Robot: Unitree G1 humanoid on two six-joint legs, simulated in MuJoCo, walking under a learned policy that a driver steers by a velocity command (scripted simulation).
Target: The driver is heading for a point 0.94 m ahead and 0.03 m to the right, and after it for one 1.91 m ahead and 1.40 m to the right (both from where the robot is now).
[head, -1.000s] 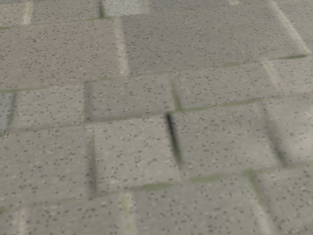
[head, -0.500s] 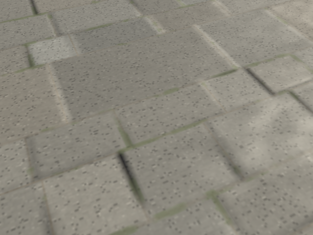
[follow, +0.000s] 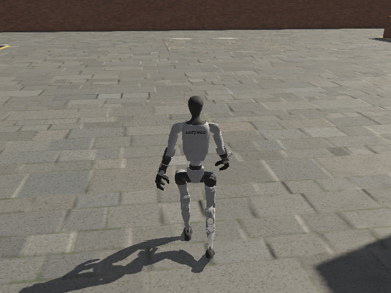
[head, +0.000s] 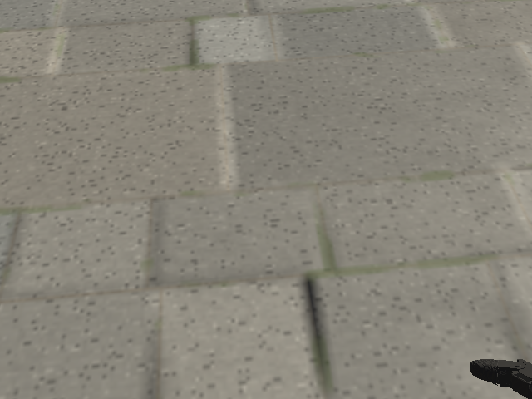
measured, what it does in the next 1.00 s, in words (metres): walks ahead: right foot, then left foot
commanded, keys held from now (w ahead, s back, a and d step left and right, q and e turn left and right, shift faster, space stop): w+q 0.18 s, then w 0.16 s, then w+e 0.66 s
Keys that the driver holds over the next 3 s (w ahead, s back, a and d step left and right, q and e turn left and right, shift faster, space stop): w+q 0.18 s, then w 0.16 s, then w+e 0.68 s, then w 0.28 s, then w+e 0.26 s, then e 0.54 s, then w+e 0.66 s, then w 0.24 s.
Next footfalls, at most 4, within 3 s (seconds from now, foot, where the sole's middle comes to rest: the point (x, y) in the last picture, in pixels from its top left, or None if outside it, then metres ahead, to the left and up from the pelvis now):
0.46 right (338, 393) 0.44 -0.11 -0.75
0.94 left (250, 290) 0.69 0.11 -0.75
1.42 right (361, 226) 0.90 -0.20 -0.75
1.88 left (326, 153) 1.18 -0.10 -0.75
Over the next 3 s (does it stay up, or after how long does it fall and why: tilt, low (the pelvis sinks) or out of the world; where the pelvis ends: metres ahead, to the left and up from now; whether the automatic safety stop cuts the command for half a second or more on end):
stays up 1.23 -0.40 0.03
